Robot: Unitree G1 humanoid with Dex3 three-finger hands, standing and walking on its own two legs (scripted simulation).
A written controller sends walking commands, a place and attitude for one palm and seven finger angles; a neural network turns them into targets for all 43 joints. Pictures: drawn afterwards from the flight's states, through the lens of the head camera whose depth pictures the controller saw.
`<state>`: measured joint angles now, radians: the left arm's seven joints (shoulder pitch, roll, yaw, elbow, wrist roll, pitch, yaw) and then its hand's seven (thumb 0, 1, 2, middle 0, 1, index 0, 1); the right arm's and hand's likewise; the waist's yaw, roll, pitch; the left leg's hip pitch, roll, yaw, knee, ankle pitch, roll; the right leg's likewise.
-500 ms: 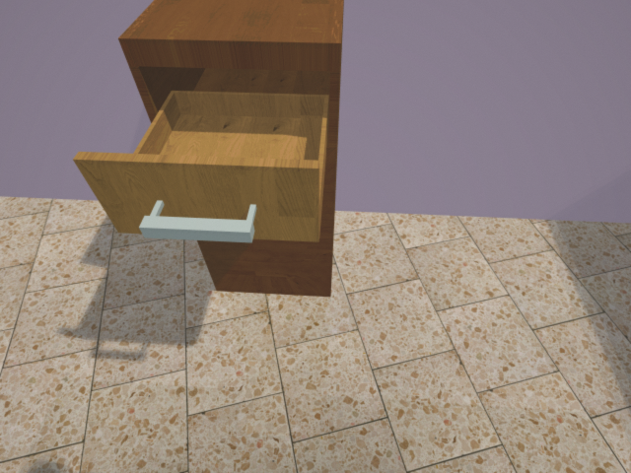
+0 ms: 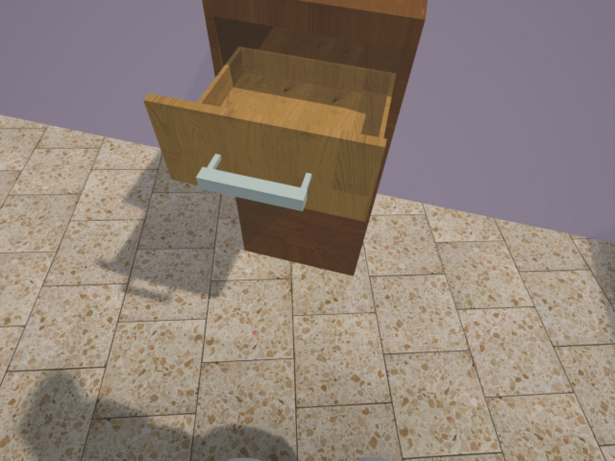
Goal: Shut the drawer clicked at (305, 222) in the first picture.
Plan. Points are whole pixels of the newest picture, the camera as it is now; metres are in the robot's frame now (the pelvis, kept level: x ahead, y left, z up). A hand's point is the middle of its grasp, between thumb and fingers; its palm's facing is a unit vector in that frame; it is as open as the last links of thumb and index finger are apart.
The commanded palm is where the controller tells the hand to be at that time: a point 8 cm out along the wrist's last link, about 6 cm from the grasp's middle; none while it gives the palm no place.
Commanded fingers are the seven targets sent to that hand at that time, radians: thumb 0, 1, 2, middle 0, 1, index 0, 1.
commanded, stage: stand and wait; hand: left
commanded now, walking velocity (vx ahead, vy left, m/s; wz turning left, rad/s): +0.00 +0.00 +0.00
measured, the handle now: (256, 179) +0.53 +0.11 +0.02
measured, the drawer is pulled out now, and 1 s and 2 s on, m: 0.30 0.30 0.30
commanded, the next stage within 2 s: turn or walk to find it in 0.36 s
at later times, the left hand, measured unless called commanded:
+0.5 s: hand out of the picture +0.03 +0.14 -0.16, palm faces +0.08 -0.97 -0.25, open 7.3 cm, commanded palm none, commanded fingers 0.00 0.90 0.90 -0.20 -0.30 -0.20 -0.30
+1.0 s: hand out of the picture +0.00 +0.14 -0.16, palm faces +0.14 -0.96 -0.23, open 7.3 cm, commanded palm none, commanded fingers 0.00 0.90 0.90 -0.20 -0.30 -0.20 -0.30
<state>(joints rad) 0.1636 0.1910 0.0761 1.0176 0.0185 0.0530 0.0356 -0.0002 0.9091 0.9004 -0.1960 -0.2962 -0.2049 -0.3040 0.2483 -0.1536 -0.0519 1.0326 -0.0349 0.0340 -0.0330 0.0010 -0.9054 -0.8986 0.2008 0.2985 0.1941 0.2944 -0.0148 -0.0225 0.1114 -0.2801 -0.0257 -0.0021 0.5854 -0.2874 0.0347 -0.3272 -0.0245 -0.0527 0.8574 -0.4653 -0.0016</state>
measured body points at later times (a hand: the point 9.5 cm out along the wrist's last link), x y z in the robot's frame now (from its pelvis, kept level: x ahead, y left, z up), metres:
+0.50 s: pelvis +0.01 -0.05 +0.01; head +0.05 -0.06 +0.46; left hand +0.03 +0.19 -0.14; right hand +0.07 -0.29 -0.15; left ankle +0.02 +0.10 -0.73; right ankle -0.01 -0.16 -0.73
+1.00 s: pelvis +0.02 -0.05 +0.01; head +0.05 -0.05 +0.46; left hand +0.00 +0.19 -0.14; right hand +0.07 -0.28 -0.15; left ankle +0.02 +0.09 -0.73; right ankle -0.01 -0.16 -0.73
